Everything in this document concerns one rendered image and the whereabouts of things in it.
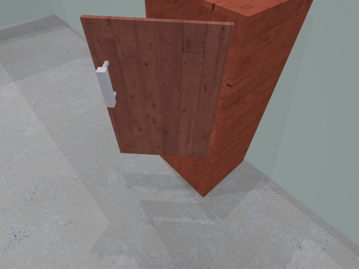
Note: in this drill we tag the cupboard door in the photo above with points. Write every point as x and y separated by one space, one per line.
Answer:
167 75

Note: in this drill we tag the handle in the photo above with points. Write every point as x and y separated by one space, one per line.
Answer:
105 85

